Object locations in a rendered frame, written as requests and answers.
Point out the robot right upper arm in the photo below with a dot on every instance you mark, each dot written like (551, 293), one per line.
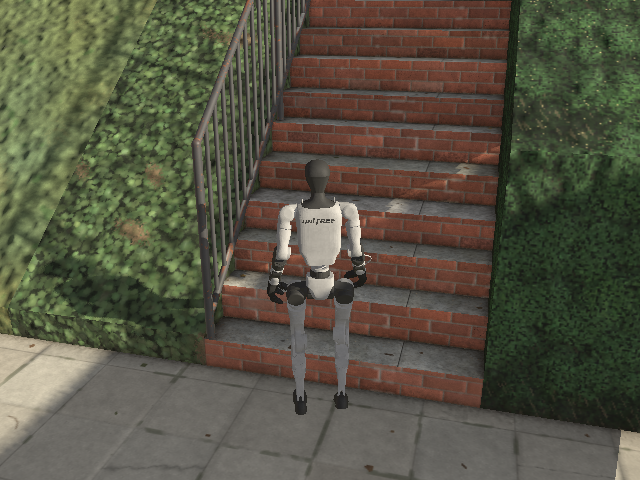
(349, 211)

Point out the right robot thigh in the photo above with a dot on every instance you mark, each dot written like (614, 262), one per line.
(343, 300)

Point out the right robot hand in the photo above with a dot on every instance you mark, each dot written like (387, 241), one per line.
(360, 282)

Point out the robot left forearm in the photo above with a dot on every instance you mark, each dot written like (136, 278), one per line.
(276, 270)

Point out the robot left foot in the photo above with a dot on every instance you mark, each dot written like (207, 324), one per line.
(300, 406)

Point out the robot left upper arm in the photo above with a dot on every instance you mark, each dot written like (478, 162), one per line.
(286, 214)

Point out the robot right forearm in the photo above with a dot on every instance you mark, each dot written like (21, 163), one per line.
(358, 263)

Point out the left robot hand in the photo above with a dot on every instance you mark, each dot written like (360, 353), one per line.
(272, 289)

